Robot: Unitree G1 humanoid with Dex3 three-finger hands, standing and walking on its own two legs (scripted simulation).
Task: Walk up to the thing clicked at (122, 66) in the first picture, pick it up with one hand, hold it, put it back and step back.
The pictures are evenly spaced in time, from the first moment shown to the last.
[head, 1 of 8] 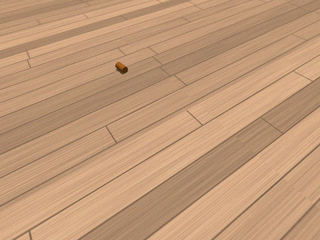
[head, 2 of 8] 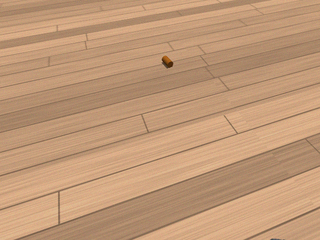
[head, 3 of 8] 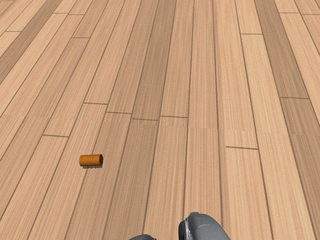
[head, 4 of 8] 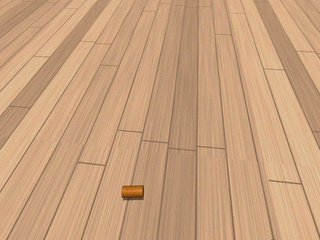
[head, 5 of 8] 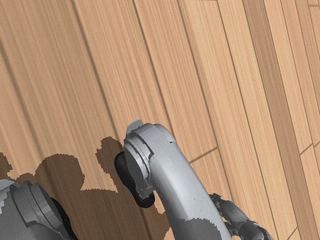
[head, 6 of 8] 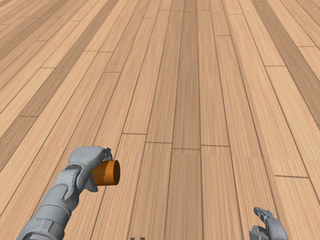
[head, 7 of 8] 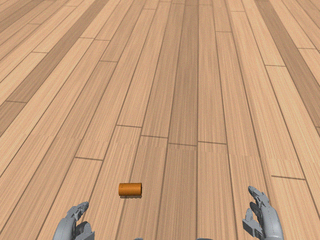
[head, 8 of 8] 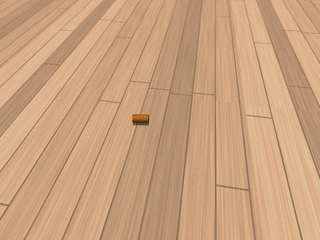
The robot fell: no
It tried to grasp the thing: yes
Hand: left
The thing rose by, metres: 0.69
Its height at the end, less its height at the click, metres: +0.00
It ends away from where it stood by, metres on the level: 0.02
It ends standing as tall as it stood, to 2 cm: yes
